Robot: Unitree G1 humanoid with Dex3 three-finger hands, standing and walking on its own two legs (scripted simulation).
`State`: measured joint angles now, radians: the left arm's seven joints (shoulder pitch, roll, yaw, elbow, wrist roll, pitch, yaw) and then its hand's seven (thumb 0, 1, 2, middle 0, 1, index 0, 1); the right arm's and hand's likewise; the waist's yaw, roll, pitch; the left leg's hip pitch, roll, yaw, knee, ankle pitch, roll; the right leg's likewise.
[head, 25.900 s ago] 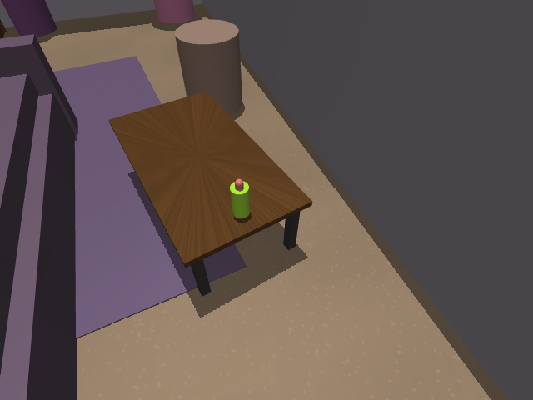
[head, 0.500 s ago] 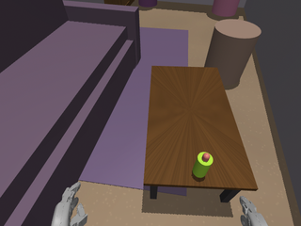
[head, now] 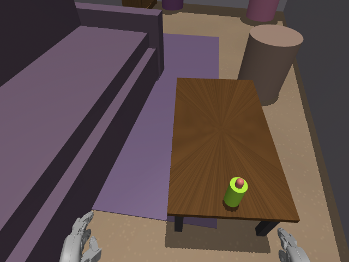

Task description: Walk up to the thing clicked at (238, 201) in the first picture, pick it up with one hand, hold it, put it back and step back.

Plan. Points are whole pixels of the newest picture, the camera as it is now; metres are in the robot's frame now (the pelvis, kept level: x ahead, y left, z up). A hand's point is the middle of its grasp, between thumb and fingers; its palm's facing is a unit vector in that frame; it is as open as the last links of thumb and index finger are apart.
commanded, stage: home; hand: right
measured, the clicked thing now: (236, 190) +0.47 -0.22 -0.31
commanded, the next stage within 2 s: stand in 0.76 s
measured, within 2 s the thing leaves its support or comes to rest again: neither
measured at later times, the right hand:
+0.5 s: hand out of the picture +0.06 -0.25 -0.10, palm faces -0.01 +0.94 -0.33, open 17.5 cm
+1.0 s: hand out of the picture +0.01 -0.25 -0.10, palm faces -0.03 +0.94 -0.35, open 16.7 cm
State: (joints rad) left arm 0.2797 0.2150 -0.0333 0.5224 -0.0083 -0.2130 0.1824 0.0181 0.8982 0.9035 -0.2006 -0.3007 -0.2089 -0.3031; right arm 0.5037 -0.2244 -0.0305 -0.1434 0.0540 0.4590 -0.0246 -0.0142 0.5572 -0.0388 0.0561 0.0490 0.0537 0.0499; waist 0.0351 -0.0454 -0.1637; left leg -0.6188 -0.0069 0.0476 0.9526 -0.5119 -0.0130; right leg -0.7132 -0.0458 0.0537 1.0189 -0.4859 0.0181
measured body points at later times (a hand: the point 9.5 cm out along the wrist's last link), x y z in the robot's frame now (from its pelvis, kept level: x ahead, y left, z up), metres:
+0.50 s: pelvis -0.01 -0.01 +0.05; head +0.00 -0.02 +0.50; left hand +0.08 +0.27 -0.07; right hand +0.06 -0.30 -0.08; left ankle -0.02 +0.13 -0.68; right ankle +0.01 -0.13 -0.68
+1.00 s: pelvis -0.02 -0.01 +0.06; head -0.03 +0.00 +0.51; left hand +0.03 +0.28 -0.08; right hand +0.02 -0.30 -0.07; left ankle -0.02 +0.13 -0.68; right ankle +0.01 -0.13 -0.68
